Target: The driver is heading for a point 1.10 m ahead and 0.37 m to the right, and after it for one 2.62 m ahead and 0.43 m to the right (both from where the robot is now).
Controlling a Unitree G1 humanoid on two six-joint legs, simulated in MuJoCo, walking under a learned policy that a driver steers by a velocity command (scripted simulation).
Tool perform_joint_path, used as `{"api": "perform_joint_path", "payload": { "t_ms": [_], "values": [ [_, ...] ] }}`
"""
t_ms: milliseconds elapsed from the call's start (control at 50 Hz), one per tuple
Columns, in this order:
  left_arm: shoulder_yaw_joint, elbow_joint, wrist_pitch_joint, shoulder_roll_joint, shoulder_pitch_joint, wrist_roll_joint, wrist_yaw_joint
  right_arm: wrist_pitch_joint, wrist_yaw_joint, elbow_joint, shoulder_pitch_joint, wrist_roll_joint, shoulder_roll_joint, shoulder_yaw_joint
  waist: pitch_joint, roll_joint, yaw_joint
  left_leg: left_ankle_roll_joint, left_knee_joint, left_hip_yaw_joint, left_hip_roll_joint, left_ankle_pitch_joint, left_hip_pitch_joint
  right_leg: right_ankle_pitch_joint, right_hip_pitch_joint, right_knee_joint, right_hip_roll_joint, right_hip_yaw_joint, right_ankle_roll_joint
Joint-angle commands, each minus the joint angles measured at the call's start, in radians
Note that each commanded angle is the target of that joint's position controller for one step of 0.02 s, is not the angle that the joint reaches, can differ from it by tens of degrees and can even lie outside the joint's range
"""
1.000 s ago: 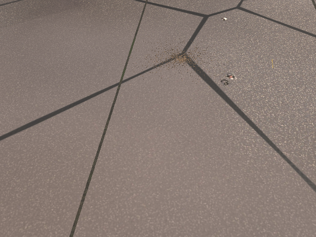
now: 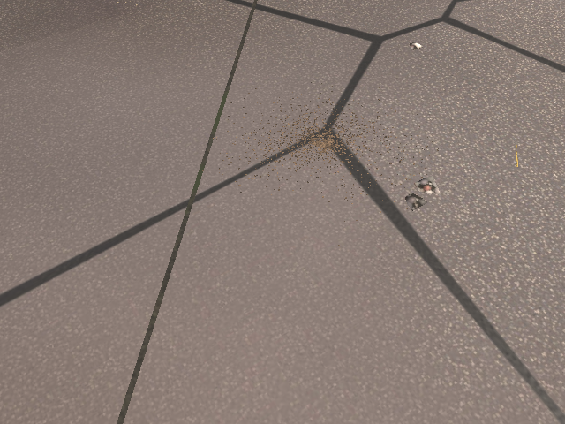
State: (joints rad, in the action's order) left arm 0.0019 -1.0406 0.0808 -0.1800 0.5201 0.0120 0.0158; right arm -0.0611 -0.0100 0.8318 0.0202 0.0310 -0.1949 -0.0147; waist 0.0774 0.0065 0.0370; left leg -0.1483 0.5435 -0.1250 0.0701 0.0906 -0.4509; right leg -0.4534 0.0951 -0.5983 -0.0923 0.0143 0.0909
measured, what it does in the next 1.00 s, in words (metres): walks ahead: right foot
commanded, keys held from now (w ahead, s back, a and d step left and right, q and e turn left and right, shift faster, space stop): w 0.62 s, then w+e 0.38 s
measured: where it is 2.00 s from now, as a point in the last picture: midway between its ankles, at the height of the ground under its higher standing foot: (384, 210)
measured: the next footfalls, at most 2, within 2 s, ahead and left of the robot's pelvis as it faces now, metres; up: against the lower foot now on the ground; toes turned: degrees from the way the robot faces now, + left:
right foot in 0.54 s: +0.46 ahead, -0.12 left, +0.00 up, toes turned -3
left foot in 1.10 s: +0.77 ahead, +0.04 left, +0.00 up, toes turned -12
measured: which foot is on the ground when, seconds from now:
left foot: down 0.00-0.54, up 0.56-1.00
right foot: up 0.00-0.52, down 0.54-1.00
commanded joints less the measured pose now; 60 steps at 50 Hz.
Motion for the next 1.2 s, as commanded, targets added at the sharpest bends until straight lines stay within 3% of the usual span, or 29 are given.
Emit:
{"api": "perform_joint_path", "payload": {
  "t_ms": [20,40,60,80,120,180,240,320,440,500,520,540,560,580,600,620,640,680,760,860,980,1040,1080,1100,1120,1140,1160,1180,1200],
  "values": [
    [0.029,0.077,0.008,-0.106,0.066,-0.009,-0.009,0.008,0.008,0.097,0.437,-0.008,-0.242,-0.08,-0.324,0.161,-0.134,-0.262,-0.24,0.872,-0.459,0.256,0.735,-0.035,-0.664,-0.862,-0.012,-0.073,0.008],
    [0.037,0.103,0.008,-0.151,-0.031,0.005,-0.009,0.006,0.001,0.073,0.309,-0.028,-0.185,-0.069,-0.152,0.056,-0.095,-0.226,-0.311,0.735,-0.426,0.372,0.579,0.078,-0.73,-0.812,0.072,-0.096,0.024],
    [0.04,0.118,0.011,-0.154,-0.106,0.01,-0.015,-0.002,-0.004,0.066,0.251,-0.029,-0.126,-0.056,-0.056,0.004,-0.082,-0.199,-0.357,0.632,-0.388,0.334,0.438,0.134,-0.712,-0.763,0.099,-0.08,0.025],
    [0.04,0.118,0.007,-0.133,-0.123,0.013,-0.019,-0.013,-0.005,0.077,0.237,-0.019,-0.09,-0.045,-0.009,-0.043,-0.044,-0.163,-0.381,0.547,-0.348,0.232,0.34,0.157,-0.668,-0.705,0.13,-0.082,0.021],
    [0.032,0.109,-0.018,-0.082,-0.098,0.026,-0.031,-0.033,0.003,0.113,0.269,-0.017,-0.065,-0.031,-0.01,-0.025,0.001,-0.12,-0.405,0.415,-0.29,0.072,0.241,0.168,-0.575,-0.617,0.162,-0.078,-0.003],
    [0.032,0.132,-0.036,-0.071,-0.164,0.027,-0.041,-0.053,0.002,0.154,0.339,-0.023,-0.101,-0.035,0.005,0.009,0.006,-0.107,-0.437,0.311,-0.256,-0.035,0.224,0.229,-0.622,-0.522,0.188,-0.037,-0.03],
    [0.033,0.183,-0.042,-0.087,-0.321,0.022,-0.044,-0.05,0.001,0.172,0.398,-0.026,-0.111,-0.032,0.035,0.018,-0.029,-0.076,-0.458,0.256,-0.228,-0.106,0.274,0.356,-0.732,-0.384,0.211,0.0,-0.054],
    [0.024,0.224,-0.04,-0.074,-0.471,0.01,-0.047,-0.047,0.005,0.196,0.481,-0.027,-0.106,-0.024,0.028,0.043,-0.079,-0.028,-0.434,0.205,-0.207,-0.231,0.362,0.475,-0.743,-0.184,0.187,0.04,-0.068],
    [0.022,0.273,-0.03,-0.082,-0.617,0.008,-0.045,-0.038,0.023,0.23,0.558,-0.007,-0.118,-0.02,0.039,0.065,-0.117,-0.051,-0.353,0.206,-0.265,-0.389,0.569,0.409,-0.76,-0.019,0.141,0.06,-0.039],
    [0.034,0.253,-0.016,-0.103,-0.524,0.009,-0.036,-0.036,0.031,0.233,0.51,-0.004,-0.139,-0.026,0.001,0.078,-0.05,-0.031,-0.221,0.179,-0.281,-0.669,0.584,0.289,-0.582,0.058,0.085,0.078,0.011],
    [0.045,0.212,-0.009,-0.12,-0.4,0.011,-0.029,-0.034,0.03,0.234,0.495,-0.006,-0.148,-0.028,-0.06,0.076,0.002,-0.018,-0.089,0.165,-0.267,-0.762,0.569,0.285,-0.436,0.101,0.052,0.088,0.034],
    [0.062,0.152,0.002,-0.151,-0.221,0.022,-0.018,-0.034,0.028,0.228,0.475,-0.014,-0.146,-0.025,-0.153,0.051,0.077,0.002,0.105,0.132,-0.231,-0.684,0.466,0.328,-0.199,0.145,0.068,0.066,0.066],
    [0.087,0.118,0.009,-0.24,-0.035,0.048,-0.006,-0.037,0.026,0.19,0.469,-0.023,-0.111,-0.014,-0.289,-0.046,0.133,0.019,0.407,0.093,-0.177,-0.315,0.246,0.249,0.07,0.144,0.304,-0.188,0.122],
    [0.104,0.11,0.0,-0.301,-0.02,0.047,-0.013,-0.035,0.016,0.192,0.597,-0.055,-0.023,-0.004,-0.391,-0.257,0.068,0.058,0.748,0.073,0.013,0.439,-0.096,0.222,0.279,0.261,0.545,-0.662,0.274],
    [0.094,0.113,-0.01,-0.231,-0.096,0.008,-0.023,-0.031,0.021,0.195,0.513,-0.026,-0.128,-0.03,-0.284,-0.079,0.055,0.041,0.797,0.187,-0.047,0.381,-0.185,0.152,0.176,0.313,0.481,-0.641,0.238],
    [0.079,0.127,-0.007,-0.179,-0.202,-0.001,-0.028,-0.036,0.015,0.16,0.422,-0.023,-0.123,-0.034,-0.145,-0.062,0.016,0.039,0.755,0.185,-0.087,0.275,-0.197,0.202,0.024,0.344,0.444,-0.479,0.204],
    [0.068,0.125,0.001,-0.134,-0.246,0.002,-0.033,-0.039,0.012,0.148,0.374,-0.018,-0.107,-0.033,-0.083,-0.03,-0.009,0.046,0.701,0.172,-0.12,0.215,-0.165,0.326,-0.087,0.377,0.393,-0.39,0.179],
    [0.05,0.094,0.01,-0.08,-0.239,-0.002,-0.028,-0.017,0.0,0.144,0.371,0.008,-0.073,-0.031,-0.054,-0.055,-0.061,0.071,0.614,0.158,-0.152,0.181,-0.082,0.453,-0.202,0.406,0.309,-0.269,0.136],
    [0.059,0.054,0.022,-0.131,-0.149,-0.01,-0.019,0.008,-0.014,0.101,0.289,0.014,-0.057,-0.032,-0.03,-0.053,-0.075,0.126,0.497,0.118,-0.155,0.128,-0.114,0.536,-0.248,0.441,0.268,-0.219,0.154],
    [0.059,0.045,0.013,-0.137,-0.058,-0.007,-0.018,0.013,-0.012,0.007,0.042,0.0,-0.074,-0.028,0.012,-0.066,-0.014,0.169,0.251,0.102,-0.146,-0.045,-0.187,0.536,-0.229,0.455,0.237,-0.224,0.134],
    [0.068,0.044,0.002,-0.155,0.029,0.007,-0.007,0.004,-0.01,-0.079,-0.137,-0.013,-0.088,-0.02,0.005,-0.085,0.045,0.165,0.1,0.117,-0.109,-0.056,-0.201,0.638,-0.091,0.363,0.255,-0.279,0.137],
    [0.082,0.064,-0.004,-0.183,-0.014,0.012,0.003,-0.013,-0.008,-0.093,-0.096,-0.019,-0.114,-0.026,-0.008,-0.096,0.006,0.139,0.005,0.131,-0.09,0.015,-0.067,0.699,-0.093,0.292,0.264,-0.307,0.105],
    [0.09,0.081,-0.001,-0.2,-0.066,0.006,-0.005,-0.031,0.006,-0.037,0.107,-0.017,-0.149,-0.045,-0.096,-0.063,-0.084,0.105,-0.093,0.109,-0.048,0.037,0.237,0.808,-0.167,0.092,0.207,-0.275,0.064],
    [0.085,0.1,0.005,-0.172,-0.077,-0.004,-0.012,-0.045,0.02,-0.008,0.261,0.003,-0.204,-0.064,-0.208,0.008,-0.143,0.066,-0.11,0.21,-0.158,0.09,0.471,0.68,-0.286,-0.134,0.139,-0.227,0.043],
    [0.067,0.142,0.007,-0.085,-0.035,-0.027,-0.011,-0.046,0.032,-0.018,0.38,0.029,-0.289,-0.081,-0.364,0.159,-0.151,0.016,-0.14,0.526,-0.437,0.231,0.723,0.23,-0.506,-0.428,0.038,-0.128,0.017],
    [0.075,0.161,-0.002,-0.108,0.027,-0.031,-0.009,-0.026,0.028,-0.017,0.33,0.018,-0.308,-0.091,-0.401,0.322,-0.09,-0.073,-0.28,0.877,-0.535,0.313,0.741,-0.1,-0.701,-0.598,-0.017,-0.086,0.013],
    [0.084,0.134,-0.019,-0.159,-0.009,-0.006,-0.005,-0.016,0.025,-0.042,0.238,0.009,-0.2,-0.071,-0.238,0.138,-0.057,-0.06,-0.294,0.762,-0.496,0.422,0.594,-0.013,-0.753,-0.667,0.071,-0.107,0.02],
    [0.084,0.141,-0.023,-0.147,-0.084,0.006,-0.018,-0.019,0.021,-0.05,0.182,-0.002,-0.13,-0.054,-0.128,0.037,-0.056,-0.039,-0.314,0.599,-0.435,0.369,0.457,0.074,-0.738,-0.639,0.104,-0.103,0.013],
    [0.081,0.151,-0.028,-0.121,-0.113,0.008,-0.028,-0.023,0.019,-0.044,0.165,0.0,-0.11,-0.047,-0.081,0.038,-0.038,-0.013,-0.343,0.475,-0.39,0.25,0.372,0.118,-0.705,-0.598,0.131,-0.096,0.004]
  ]
}}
